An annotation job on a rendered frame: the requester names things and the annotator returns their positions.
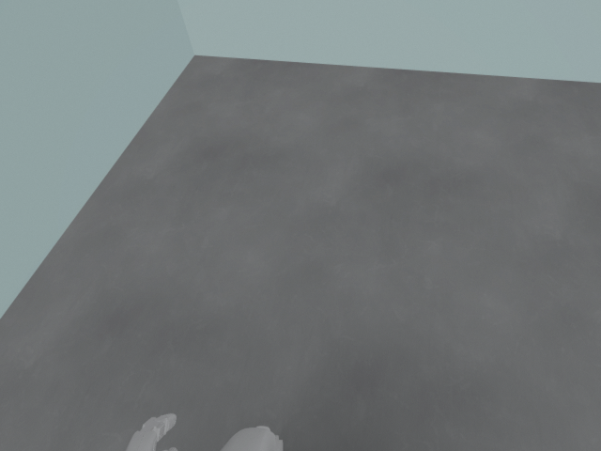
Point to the left robot hand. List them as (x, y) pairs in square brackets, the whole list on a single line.
[(152, 431)]

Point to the robot left thigh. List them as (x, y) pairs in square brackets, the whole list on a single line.
[(254, 439)]

